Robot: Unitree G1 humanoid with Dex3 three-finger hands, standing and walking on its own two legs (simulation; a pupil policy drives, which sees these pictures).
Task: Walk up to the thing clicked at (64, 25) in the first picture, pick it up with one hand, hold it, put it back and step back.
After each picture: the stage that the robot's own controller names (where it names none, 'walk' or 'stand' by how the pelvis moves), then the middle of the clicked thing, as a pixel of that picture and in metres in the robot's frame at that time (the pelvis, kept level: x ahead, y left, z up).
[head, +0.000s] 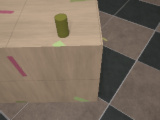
stand; (62, 26) +0.73 +0.16 -0.04
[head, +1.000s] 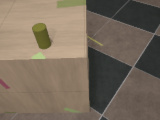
walk; (42, 36) +0.62 +0.26 -0.02
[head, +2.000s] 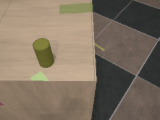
stand; (44, 53) +0.48 +0.20 -0.02
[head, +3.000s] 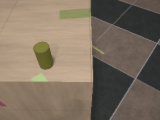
stand; (44, 56) +0.50 +0.21 -0.04
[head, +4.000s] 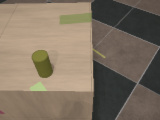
stand; (42, 64) +0.46 +0.21 -0.04
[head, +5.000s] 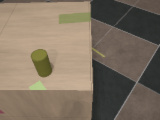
stand; (42, 63) +0.46 +0.22 -0.04
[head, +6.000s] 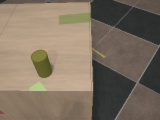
stand; (42, 64) +0.46 +0.22 -0.04
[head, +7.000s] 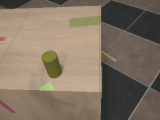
rise first; (52, 65) +0.46 +0.21 -0.04
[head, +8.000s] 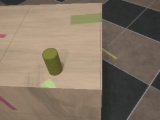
go down; (52, 62) +0.47 +0.21 -0.03
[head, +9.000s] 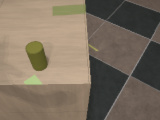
go down; (37, 56) +0.48 +0.20 -0.02
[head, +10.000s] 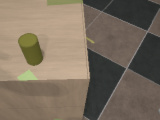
go down; (31, 50) +0.48 +0.20 +0.00
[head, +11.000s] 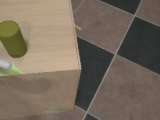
close in; (13, 40) +0.48 +0.21 +0.03
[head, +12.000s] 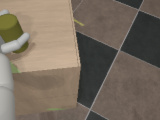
close; (12, 34) +0.49 +0.20 +0.05
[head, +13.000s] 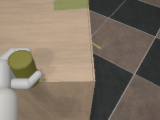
lift; (25, 70) +0.35 +0.21 +0.08
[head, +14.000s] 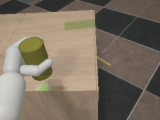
hold; (37, 59) +0.33 +0.17 +0.17
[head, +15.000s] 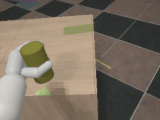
hold; (38, 63) +0.34 +0.17 +0.17
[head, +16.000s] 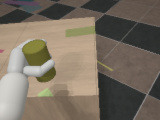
crouch; (40, 61) +0.33 +0.16 +0.18
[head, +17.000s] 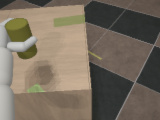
crouch; (22, 39) +0.43 +0.21 +0.17
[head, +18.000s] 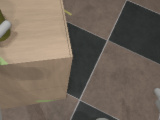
lower; out of the picture +0.52 +0.22 +0.05
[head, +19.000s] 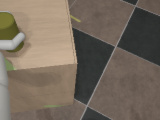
lower; (8, 33) +0.49 +0.20 +0.05
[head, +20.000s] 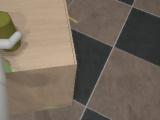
lower; (5, 33) +0.49 +0.21 +0.05
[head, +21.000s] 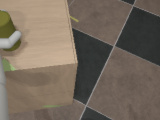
lower; (4, 32) +0.49 +0.21 +0.05
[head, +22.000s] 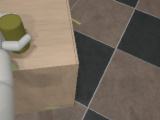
loosen; (15, 35) +0.49 +0.19 +0.05
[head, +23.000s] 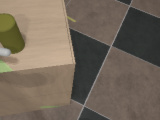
withdraw; (9, 35) +0.48 +0.19 +0.05
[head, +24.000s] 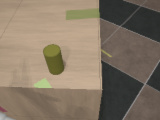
sink last; (54, 60) +0.45 +0.17 +0.01
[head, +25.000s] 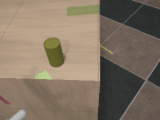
stand; (54, 52) +0.49 +0.18 +0.01
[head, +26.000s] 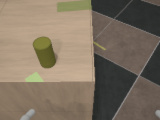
stand; (45, 53) +0.47 +0.19 +0.02
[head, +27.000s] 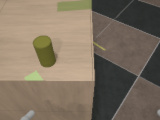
stand; (45, 52) +0.47 +0.19 +0.03
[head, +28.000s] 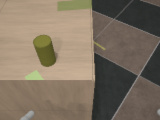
stand; (45, 51) +0.47 +0.19 +0.03
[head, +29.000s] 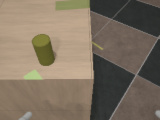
stand; (44, 50) +0.48 +0.19 +0.03
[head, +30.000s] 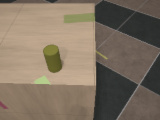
stand; (53, 59) +0.49 +0.18 -0.03
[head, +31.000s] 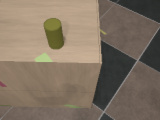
walk; (54, 34) +0.53 +0.14 -0.01
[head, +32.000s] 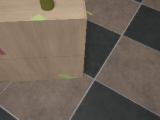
walk; out of the picture +0.75 +0.23 -0.01
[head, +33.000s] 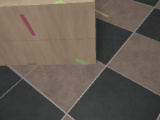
stand; out of the picture +1.08 +0.20 -0.02
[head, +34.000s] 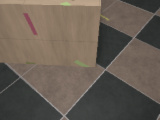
stand; out of the picture +1.06 +0.13 -0.04
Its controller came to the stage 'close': yes
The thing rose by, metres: 0.23
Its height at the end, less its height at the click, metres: +0.00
